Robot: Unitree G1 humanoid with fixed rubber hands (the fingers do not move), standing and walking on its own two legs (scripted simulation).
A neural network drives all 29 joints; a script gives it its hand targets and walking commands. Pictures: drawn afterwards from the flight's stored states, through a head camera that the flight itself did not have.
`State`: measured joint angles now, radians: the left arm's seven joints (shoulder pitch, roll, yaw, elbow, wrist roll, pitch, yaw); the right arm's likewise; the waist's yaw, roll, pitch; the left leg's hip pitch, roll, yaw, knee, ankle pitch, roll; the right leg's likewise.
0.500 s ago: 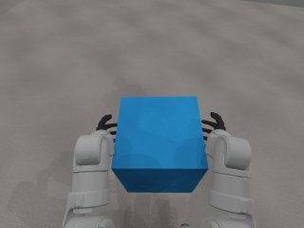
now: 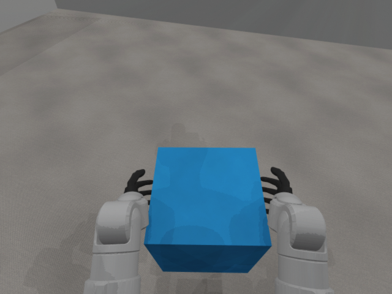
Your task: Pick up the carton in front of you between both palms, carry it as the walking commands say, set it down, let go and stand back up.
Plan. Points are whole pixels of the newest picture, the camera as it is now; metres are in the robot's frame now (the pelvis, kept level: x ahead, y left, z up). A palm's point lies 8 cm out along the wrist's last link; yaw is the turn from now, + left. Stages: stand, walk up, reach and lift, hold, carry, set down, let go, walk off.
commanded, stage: carry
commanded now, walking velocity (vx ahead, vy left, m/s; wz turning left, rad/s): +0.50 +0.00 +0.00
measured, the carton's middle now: (205, 214) +0.32 +0.00 -0.03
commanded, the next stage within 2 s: none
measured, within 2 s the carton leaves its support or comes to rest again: neither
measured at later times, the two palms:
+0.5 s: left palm (162, 105) +0.59 +0.14 +0.08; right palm (264, 107) +0.59 -0.15 +0.09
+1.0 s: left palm (171, 60) +0.90 +0.15 +0.07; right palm (247, 59) +0.88 -0.13 +0.09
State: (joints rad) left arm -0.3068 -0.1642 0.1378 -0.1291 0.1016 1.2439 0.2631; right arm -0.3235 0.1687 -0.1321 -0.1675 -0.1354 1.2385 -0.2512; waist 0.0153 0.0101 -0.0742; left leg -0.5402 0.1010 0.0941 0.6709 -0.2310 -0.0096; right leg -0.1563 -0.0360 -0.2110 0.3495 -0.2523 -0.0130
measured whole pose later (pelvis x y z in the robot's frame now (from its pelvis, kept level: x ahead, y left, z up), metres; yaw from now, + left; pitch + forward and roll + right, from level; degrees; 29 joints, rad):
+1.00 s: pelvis +0.60 +0.03 +0.01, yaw -5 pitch +3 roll -2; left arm -0.29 -0.16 0.13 -0.18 0.12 1.22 0.25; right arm -0.33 0.17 -0.13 -0.18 -0.09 1.19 -0.27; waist -0.01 -0.01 0.00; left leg -0.12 0.02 0.18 0.30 -0.23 0.06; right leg -0.52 -0.06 -0.15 0.61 -0.19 0.00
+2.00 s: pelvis +0.90 +0.05 -0.01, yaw -1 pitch +3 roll -2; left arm -0.20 -0.14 0.13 0.15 0.25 0.77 0.06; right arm -0.20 0.14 -0.15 0.13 -0.23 0.74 -0.05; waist 0.03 0.04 -0.05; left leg -0.23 0.02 0.06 0.55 -0.37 0.02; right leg -0.28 -0.01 -0.17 0.49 -0.27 -0.02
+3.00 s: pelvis +0.90 +0.05 -0.01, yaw -1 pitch +1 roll +0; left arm -0.16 -0.13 0.13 0.19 0.23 0.76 0.04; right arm -0.17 0.14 -0.15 0.19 -0.24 0.70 -0.04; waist 0.00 -0.01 -0.15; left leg -0.18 0.02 0.13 0.54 -0.38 0.03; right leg -0.27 -0.04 -0.14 0.55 -0.30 -0.02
